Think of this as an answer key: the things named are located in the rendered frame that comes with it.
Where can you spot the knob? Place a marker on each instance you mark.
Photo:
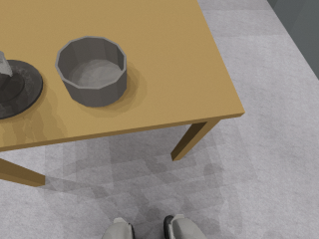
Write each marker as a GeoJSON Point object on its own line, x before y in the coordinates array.
{"type": "Point", "coordinates": [4, 80]}

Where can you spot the robot thigh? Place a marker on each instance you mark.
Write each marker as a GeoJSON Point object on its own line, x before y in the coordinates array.
{"type": "Point", "coordinates": [119, 230]}
{"type": "Point", "coordinates": [183, 228]}

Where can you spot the right robot thigh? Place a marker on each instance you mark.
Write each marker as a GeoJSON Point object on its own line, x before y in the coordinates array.
{"type": "Point", "coordinates": [183, 228]}

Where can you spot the lid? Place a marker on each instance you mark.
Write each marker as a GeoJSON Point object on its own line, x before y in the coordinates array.
{"type": "Point", "coordinates": [23, 90]}

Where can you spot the table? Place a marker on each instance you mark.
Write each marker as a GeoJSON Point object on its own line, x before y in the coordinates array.
{"type": "Point", "coordinates": [175, 73]}

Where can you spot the pot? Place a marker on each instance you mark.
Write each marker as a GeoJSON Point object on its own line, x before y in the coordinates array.
{"type": "Point", "coordinates": [93, 70]}

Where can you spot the robot left hand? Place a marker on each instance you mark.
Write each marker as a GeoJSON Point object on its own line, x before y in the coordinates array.
{"type": "Point", "coordinates": [4, 65]}

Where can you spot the left robot thigh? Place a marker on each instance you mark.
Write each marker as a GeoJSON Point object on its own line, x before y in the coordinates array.
{"type": "Point", "coordinates": [119, 230]}

